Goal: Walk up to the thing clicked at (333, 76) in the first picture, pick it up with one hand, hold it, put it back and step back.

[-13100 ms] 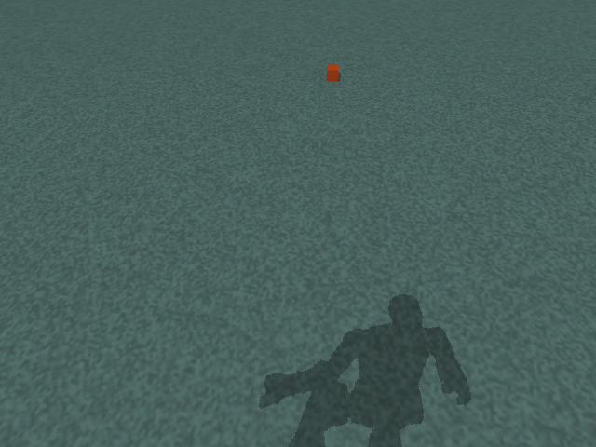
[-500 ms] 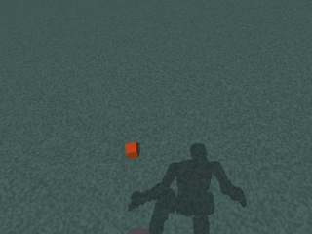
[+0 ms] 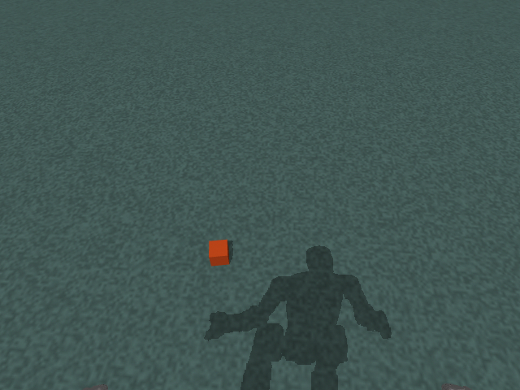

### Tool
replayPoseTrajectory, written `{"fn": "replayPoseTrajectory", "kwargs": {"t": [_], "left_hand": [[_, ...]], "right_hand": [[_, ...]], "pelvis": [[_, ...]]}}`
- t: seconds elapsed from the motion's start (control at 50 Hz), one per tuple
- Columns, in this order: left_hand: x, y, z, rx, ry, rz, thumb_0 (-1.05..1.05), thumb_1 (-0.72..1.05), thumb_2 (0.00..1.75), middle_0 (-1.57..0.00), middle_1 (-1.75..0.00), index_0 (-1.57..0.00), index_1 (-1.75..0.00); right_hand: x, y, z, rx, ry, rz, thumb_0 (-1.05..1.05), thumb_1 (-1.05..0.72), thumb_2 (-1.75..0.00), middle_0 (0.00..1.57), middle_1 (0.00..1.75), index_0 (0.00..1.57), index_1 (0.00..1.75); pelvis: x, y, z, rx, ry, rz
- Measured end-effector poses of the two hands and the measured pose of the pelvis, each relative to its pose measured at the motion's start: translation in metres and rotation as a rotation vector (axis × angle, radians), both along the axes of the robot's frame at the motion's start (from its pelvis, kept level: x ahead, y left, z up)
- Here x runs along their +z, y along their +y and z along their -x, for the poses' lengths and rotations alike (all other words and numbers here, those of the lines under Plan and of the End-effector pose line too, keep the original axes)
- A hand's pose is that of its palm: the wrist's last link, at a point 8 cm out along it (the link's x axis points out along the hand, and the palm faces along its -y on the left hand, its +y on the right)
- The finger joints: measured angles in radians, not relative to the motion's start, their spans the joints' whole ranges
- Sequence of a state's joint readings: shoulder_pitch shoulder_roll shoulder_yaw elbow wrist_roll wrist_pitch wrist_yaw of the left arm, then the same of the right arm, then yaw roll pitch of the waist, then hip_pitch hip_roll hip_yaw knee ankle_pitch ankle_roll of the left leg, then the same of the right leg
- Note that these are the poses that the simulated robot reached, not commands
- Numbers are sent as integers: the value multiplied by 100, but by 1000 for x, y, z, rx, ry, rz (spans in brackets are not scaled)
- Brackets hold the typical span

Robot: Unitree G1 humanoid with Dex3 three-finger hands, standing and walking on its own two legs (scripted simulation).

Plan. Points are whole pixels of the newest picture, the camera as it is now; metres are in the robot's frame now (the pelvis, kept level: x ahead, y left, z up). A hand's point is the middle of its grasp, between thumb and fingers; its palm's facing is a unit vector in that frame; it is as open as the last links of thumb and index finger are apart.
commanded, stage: walk up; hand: left
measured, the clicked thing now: (219, 252) +0.74 +0.22 -0.73
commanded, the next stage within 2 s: stand in 0.28 s
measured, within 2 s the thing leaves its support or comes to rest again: neither
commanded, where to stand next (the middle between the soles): +0.34 -0.03 m, yaw +0 degrees
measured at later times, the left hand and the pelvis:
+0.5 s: hand out of the picture +0.07 +0.25 -0.15, palm faces -0.01 -0.94 -0.34, open 7.3 cm; pelvis -0.01 +0.00 +0.01, yaw +0 degrees
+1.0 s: hand out of the picture +0.04 +0.25 -0.14, palm faces -0.04 -0.94 -0.34, open 7.3 cm; pelvis -0.03 -0.01 +0.01, yaw -1 degrees
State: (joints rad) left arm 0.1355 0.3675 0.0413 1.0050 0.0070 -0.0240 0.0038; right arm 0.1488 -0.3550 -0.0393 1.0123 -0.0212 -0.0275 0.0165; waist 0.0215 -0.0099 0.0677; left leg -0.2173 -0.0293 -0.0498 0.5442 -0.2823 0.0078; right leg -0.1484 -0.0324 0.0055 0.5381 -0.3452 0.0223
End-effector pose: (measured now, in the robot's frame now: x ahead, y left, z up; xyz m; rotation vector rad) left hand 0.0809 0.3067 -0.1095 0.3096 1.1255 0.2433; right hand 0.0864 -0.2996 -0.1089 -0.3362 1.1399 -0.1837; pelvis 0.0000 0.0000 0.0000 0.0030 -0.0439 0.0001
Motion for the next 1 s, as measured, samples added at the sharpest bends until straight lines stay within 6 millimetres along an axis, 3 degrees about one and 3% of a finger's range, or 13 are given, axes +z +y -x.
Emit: {"fn": "replayPoseTrajectory", "kwargs": {"t": [0.2, 0.4, 0.64, 1.0], "left_hand": [[0, 2, 0, 1, 14, -8, 0, 91, 90, -20, -30, -21, -30], [0, -3, 14, 12, 81, 9, 0, 91, 90, -20, -30, -21, -30], [3, -17, 21, -32, 89, 34, 0, 91, 90, -20, -30, -21, -30], [4, -16, 46, -37, 126, 21, 0, 91, 90, -20, -30, -21, -30]], "right_hand": [[3, 4, -23, 7, -32, -5, 1, -91, -90, 20, 30, 20, 30], [6, 9, -20, 2, -17, -19, 1, -91, -90, 20, 30, 20, 30], [8, 2, 15, -35, 21, -19, 1, -91, -90, 20, 30, 20, 30], [1, -8, 75, -80, 126, -18, 1, -91, -90, 20, 30, 20, 30]], "pelvis": [[1, -1, 0, 3, -4, 9], [8, 0, 2, -3, -12, 4], [14, -3, 21, -13, -17, 5], [15, -7, 33, -17, -8, 4]]}}
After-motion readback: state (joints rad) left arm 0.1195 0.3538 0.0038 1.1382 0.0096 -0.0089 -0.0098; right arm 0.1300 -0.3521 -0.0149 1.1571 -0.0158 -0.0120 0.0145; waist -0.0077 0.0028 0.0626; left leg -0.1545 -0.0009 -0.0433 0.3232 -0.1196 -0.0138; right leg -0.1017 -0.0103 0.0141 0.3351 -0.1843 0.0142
